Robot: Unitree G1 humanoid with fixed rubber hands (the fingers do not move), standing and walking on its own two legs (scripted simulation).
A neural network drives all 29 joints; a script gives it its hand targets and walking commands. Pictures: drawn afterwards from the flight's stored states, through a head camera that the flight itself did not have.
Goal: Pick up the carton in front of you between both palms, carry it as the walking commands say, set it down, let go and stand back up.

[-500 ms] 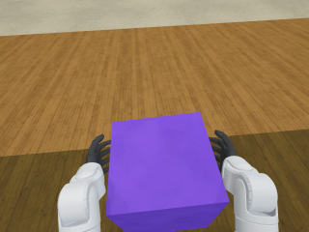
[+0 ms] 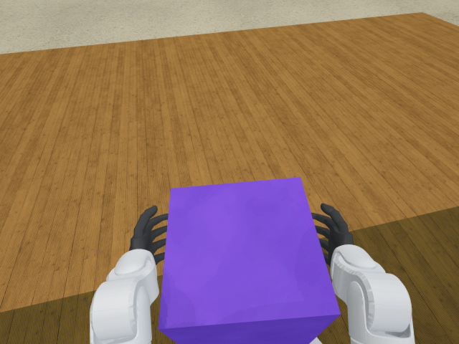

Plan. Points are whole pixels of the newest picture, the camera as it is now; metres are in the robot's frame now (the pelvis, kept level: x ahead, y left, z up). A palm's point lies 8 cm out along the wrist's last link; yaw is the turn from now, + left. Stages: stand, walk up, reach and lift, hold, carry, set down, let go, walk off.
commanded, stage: carry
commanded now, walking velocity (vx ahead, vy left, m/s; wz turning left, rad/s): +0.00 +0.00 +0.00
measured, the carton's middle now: (243, 272) +0.23 -0.01 +0.00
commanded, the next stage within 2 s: none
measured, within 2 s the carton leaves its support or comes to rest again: neither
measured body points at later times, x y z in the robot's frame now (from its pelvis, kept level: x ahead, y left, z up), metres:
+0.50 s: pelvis +0.27 -0.02 -0.02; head +0.29 -0.03 +0.43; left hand +0.54 +0.14 +0.08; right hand +0.55 -0.16 +0.07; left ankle +0.24 +0.10 -0.75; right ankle +0.33 -0.10 -0.75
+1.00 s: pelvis +0.34 +0.00 -0.02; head +0.39 +0.01 +0.43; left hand +0.70 +0.17 +0.09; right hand +0.71 -0.13 +0.08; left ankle +0.24 +0.10 -0.74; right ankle +0.33 -0.10 -0.74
